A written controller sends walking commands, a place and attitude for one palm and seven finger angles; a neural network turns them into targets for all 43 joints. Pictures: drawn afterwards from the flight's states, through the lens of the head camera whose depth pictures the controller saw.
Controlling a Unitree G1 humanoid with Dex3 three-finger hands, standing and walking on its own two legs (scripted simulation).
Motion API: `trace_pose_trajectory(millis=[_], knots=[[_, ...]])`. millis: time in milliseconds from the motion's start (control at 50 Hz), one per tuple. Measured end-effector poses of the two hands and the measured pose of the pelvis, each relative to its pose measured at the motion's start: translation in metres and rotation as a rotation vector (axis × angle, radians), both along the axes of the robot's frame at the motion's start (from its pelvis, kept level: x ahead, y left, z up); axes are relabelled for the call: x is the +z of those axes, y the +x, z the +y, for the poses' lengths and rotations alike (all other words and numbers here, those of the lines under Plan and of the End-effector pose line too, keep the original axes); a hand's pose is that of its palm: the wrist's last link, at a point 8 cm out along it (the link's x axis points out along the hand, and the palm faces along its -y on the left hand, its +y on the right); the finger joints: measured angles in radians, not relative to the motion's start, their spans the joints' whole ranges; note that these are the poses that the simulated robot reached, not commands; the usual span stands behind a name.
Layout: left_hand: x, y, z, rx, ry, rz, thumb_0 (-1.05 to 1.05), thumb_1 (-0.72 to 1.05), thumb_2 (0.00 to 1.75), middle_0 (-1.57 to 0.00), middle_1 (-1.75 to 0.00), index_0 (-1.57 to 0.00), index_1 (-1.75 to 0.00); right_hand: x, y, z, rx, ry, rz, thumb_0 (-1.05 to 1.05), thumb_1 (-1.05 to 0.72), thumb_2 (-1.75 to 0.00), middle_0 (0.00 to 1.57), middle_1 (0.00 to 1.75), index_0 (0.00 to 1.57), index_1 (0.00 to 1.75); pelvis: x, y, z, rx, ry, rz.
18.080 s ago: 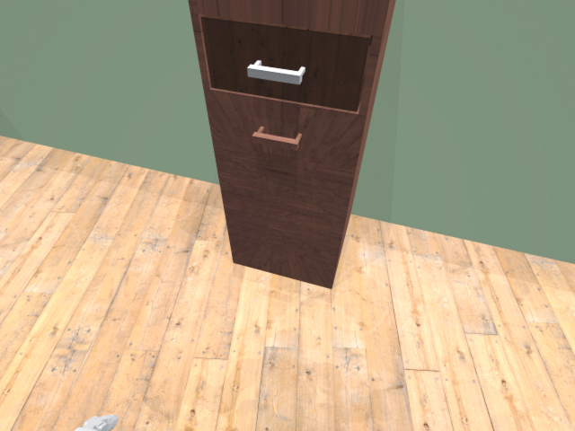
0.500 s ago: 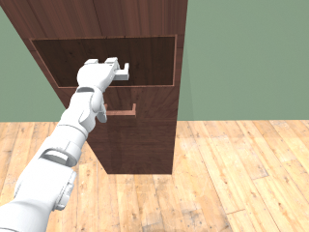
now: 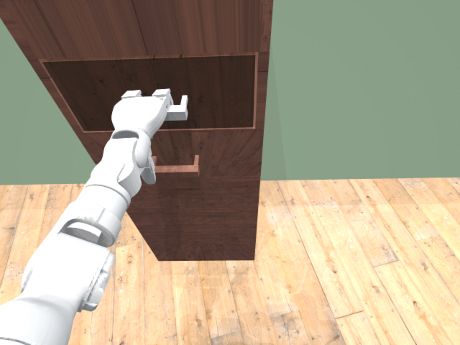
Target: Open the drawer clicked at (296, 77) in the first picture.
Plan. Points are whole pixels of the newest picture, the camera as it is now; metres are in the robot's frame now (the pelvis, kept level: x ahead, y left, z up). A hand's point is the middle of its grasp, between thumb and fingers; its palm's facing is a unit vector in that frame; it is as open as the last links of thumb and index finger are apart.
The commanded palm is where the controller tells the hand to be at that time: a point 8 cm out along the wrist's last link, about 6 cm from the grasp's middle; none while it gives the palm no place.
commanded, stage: close the thumb around the handle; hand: left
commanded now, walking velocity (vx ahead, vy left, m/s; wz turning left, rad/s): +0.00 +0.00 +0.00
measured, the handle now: (156, 106) +0.53 +0.14 +0.13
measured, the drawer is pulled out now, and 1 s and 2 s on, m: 0.00 0.00 0.03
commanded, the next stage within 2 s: pull the drawer open in 0.78 s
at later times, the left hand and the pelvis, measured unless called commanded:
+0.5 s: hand (151, 134) +0.48 +0.14 +0.11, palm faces -0.02 -0.05 -1.00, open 9.1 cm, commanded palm +0.46 +0.15 +0.16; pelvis +0.00 +0.00 +0.00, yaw +0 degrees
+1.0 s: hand (152, 134) +0.48 +0.14 +0.11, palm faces -0.01 -0.05 -1.00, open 5.5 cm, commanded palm +0.44 +0.15 +0.16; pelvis +0.00 +0.01 +0.00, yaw +0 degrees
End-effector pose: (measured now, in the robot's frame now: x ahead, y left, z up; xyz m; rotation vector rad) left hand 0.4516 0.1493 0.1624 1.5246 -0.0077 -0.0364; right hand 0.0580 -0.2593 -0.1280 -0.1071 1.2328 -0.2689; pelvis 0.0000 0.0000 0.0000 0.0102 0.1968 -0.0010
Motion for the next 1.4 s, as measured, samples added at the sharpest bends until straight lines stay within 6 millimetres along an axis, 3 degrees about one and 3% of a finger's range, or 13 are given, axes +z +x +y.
trace_pose_trajectory(millis=[160, 260, 720, 980, 1180, 1400], knots=[[-0.001, 0.0, 0.0, -0.005, 0.004, -0.012, 0.0, -0.48, 0.31, -0.27, -1.2, -0.3, -1.18, 0.0, 0.002, 0.0, 0.007, -0.002, 0.001, 0.01, -0.9, -0.9, 0.2, 0.3, 0.2, 0.3, -0.001, 0.0, 0.001, 0.006, -0.002, 0.003], [-0.001, 0.002, -0.002, 0.003, 0.008, -0.013, 0.0, -0.36, 0.36, -0.29, -1.21, -0.31, -1.2, -0.002, 0.003, 0.002, 0.013, 0.001, 0.004, 0.01, -0.9, -0.9, 0.2, 0.3, 0.2, 0.3, -0.001, 0.0, 0.002, 0.011, -0.003, 0.007], [0.0, 0.01, -0.003, 0.0, 0.011, -0.005, 0.0, 0.73, 0.83, -0.37, -1.33, -0.4, -1.33, -0.001, -0.018, 0.004, -0.017, -0.012, 0.032, 0.01, -0.9, -0.9, 0.2, 0.3, 0.2, 0.3, -0.002, -0.002, 0.006, 0.003, -0.007, 0.019], [-0.001, 0.01, -0.003, 0.0, 0.001, -0.006, 0.0, 0.73, 0.81, -0.34, -1.35, -0.41, -1.35, 0.0, -0.017, 0.007, -0.022, -0.007, 0.024, 0.01, -0.9, -0.9, 0.2, 0.3, 0.2, 0.3, -0.001, -0.001, 0.008, -0.004, -0.007, 0.016], [-0.004, 0.002, 0.0, -0.021, -0.033, -0.033, 0.01, 0.76, 0.8, -0.27, -1.35, -0.38, -1.34, 0.004, 0.008, 0.01, -0.018, 0.017, -0.017, 0.01, -0.9, -0.9, 0.2, 0.3, 0.2, 0.3, 0.001, 0.011, 0.01, -0.027, -0.005, 0.007], [-0.005, -0.007, -0.001, -0.006, -0.018, -0.048, 0.01, 0.76, 0.81, -0.28, -1.35, -0.37, -1.33, 0.007, 0.073, 0.016, 0.064, 0.035, -0.09, 0.01, -0.9, -0.9, 0.2, 0.3, 0.2, 0.3, 0.001, 0.024, 0.011, -0.003, -0.007, -0.006]])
